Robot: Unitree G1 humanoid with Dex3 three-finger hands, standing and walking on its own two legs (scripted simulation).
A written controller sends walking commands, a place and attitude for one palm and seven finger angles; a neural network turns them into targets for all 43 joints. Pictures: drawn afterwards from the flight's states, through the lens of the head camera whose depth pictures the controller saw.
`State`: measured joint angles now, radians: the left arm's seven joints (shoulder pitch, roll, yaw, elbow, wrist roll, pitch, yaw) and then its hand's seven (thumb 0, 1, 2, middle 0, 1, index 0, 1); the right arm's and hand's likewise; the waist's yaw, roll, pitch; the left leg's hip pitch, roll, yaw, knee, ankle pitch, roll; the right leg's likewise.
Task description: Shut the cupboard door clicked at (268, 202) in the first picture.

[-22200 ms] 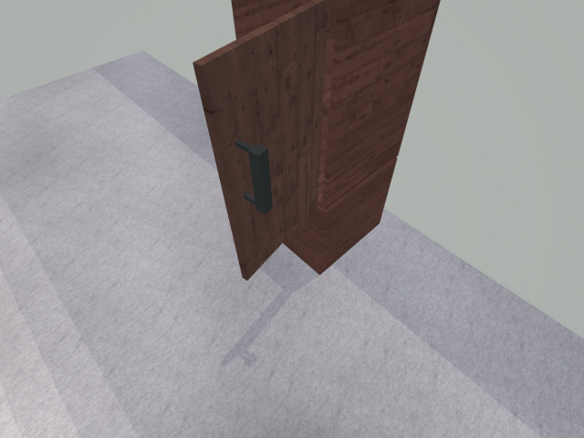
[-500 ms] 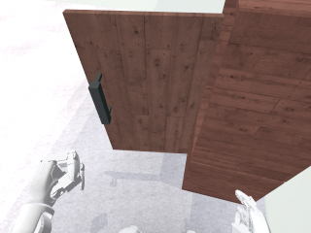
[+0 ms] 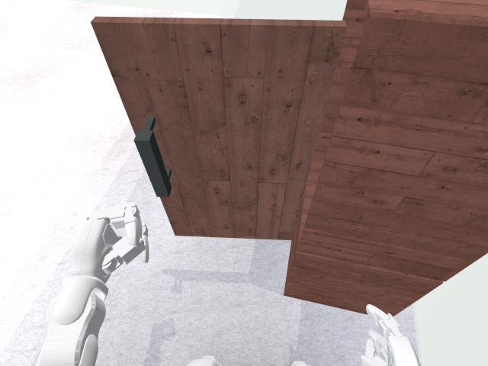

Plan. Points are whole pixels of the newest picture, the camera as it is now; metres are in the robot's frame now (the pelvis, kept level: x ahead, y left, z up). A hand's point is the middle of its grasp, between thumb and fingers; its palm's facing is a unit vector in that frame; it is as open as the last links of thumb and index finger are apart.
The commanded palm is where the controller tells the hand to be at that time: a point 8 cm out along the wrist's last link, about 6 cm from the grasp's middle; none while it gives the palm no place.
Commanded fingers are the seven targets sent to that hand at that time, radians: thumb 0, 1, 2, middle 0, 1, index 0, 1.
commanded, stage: bring the fist close to the handle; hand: left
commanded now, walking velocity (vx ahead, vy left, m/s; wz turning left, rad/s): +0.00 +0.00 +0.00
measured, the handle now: (157, 158) +0.46 +0.19 +0.07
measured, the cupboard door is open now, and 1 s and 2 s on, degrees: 100 100 83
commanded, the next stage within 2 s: push the door shut along its arc in 0.96 s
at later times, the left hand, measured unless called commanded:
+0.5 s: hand (164, 203) +0.35 +0.15 +0.08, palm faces -0.01 -1.00 -0.03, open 3.1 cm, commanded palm +0.33 +0.20 +0.07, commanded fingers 0.00 0.90 0.90 -1.30 -1.50 -1.30 -1.50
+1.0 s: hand (167, 197) +0.36 +0.15 +0.08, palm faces +0.01 -1.00 -0.03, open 3.1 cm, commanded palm +0.34 +0.20 +0.07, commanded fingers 0.00 0.90 0.90 -1.30 -1.50 -1.30 -1.50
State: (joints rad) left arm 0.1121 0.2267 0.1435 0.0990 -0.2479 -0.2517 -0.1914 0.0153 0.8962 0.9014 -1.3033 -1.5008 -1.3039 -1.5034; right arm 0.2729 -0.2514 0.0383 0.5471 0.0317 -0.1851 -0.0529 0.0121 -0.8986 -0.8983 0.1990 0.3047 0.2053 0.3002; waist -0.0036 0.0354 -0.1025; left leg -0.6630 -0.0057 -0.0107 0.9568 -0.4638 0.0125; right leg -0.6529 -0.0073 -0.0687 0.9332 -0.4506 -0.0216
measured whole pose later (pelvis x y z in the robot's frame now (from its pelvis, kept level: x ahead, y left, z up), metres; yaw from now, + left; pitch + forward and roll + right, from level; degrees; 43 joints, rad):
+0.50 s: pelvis +0.00 +0.00 +0.00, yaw -1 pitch +11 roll +0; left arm -0.20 0.21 0.13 0.40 -0.20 -0.29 -0.13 0.02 0.90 0.90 -1.30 -1.50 -1.30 -1.50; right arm 0.27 -0.25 0.02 0.60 0.03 -0.13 -0.04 0.01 -0.90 -0.90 0.20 0.30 0.20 0.30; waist -0.02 0.03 -0.10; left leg -0.67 -0.01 0.00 0.93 -0.45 0.01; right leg -0.67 -0.01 -0.05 0.92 -0.44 -0.02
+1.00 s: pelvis +0.00 +0.00 +0.01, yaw -1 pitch +11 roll +0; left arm -0.27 0.21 0.17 0.52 -0.19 -0.36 -0.12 0.02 0.90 0.90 -1.30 -1.50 -1.30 -1.50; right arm 0.29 -0.26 0.01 0.63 0.03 -0.08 -0.03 0.01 -0.90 -0.90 0.20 0.30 0.20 0.30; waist -0.03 0.03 -0.09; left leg -0.66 0.00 0.01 0.91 -0.43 0.01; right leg -0.67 0.00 -0.05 0.90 -0.42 -0.03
